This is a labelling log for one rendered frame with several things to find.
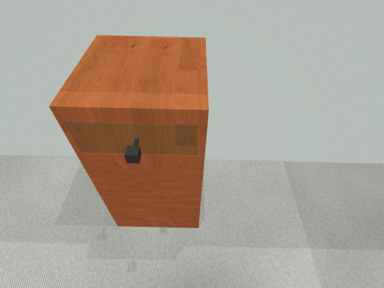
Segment handle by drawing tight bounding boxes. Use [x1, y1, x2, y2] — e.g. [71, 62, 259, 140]
[124, 139, 142, 163]

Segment cabinet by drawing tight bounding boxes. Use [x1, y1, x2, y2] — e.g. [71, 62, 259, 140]
[49, 35, 209, 228]

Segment drawer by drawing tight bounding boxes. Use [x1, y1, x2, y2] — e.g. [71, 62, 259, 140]
[67, 121, 199, 155]

